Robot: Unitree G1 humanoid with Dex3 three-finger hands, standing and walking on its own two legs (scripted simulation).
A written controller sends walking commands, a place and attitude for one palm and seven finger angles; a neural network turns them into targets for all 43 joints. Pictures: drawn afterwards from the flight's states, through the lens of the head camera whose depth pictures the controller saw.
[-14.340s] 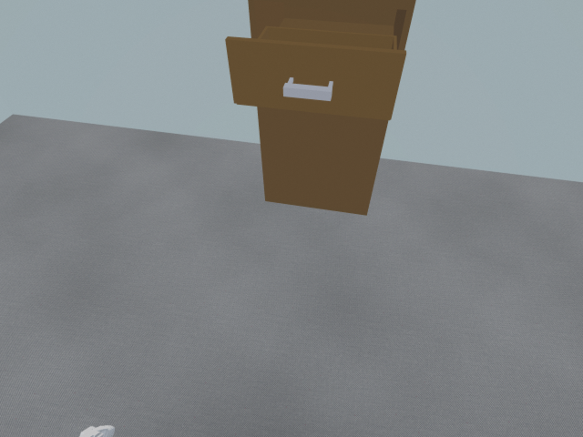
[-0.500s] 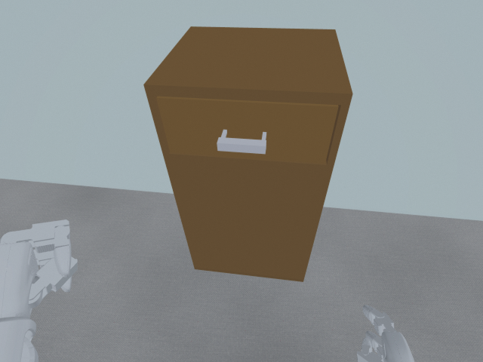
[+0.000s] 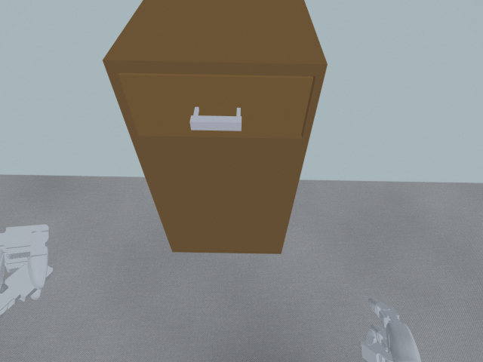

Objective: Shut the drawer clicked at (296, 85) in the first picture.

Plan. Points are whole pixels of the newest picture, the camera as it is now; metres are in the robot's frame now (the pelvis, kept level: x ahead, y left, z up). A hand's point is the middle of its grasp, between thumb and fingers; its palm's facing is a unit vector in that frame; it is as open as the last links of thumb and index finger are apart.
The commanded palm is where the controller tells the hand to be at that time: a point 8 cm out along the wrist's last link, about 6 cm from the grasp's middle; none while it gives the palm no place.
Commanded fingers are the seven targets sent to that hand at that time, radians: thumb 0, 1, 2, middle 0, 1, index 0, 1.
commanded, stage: step back with the hand held close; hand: left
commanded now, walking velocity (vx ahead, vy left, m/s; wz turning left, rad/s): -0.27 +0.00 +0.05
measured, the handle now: (217, 117) +0.65 +0.10 +0.03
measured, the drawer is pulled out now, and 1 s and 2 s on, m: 0.00 0.00 0.00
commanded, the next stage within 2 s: stop stepping back and stand still in 1.02 s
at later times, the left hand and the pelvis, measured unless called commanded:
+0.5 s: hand (11, 321) +0.13 +0.24 +0.16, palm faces +0.40 -0.77 -0.50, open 3.2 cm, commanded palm +0.07 +0.28 +0.18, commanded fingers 0.00 0.90 0.90 -1.40 -1.60 -1.40 -1.60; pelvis -0.05 -0.01 -0.01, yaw +2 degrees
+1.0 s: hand out of the picture +0.07 +0.23 +0.17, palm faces +0.38 -0.83 -0.41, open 3.2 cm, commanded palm +0.01 +0.26 +0.18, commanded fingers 0.00 0.90 0.90 -1.40 -1.60 -1.40 -1.60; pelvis -0.12 -0.01 +0.01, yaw -1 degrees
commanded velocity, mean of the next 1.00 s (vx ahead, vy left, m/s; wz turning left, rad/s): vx -0.35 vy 0.00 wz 0.01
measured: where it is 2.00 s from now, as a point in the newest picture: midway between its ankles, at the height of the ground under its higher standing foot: outside the picture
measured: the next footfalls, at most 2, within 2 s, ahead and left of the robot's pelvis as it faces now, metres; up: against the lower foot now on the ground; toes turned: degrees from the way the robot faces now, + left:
right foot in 1.04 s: -0.22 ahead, -0.15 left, +0.00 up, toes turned +0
left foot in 1.24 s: -0.06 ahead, +0.06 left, +0.00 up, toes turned -2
